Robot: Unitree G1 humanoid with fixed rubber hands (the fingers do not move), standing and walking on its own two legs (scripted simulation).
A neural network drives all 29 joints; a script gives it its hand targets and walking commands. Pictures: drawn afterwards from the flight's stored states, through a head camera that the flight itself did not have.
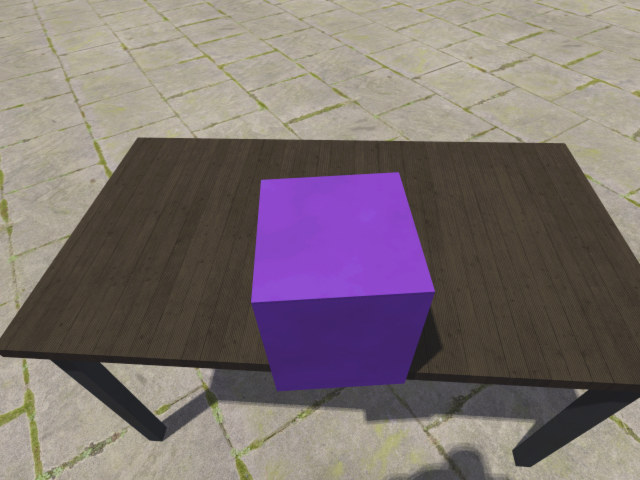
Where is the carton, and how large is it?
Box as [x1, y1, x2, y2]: [251, 172, 434, 390]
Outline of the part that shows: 398,172 261,180 251,303 277,390 404,382 434,290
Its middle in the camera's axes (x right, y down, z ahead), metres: +0.02 +0.06 +0.58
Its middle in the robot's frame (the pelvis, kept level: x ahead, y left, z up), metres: +0.39 +0.00 +0.00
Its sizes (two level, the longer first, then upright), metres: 0.210 0.200 0.250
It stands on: a table, 0.65 m high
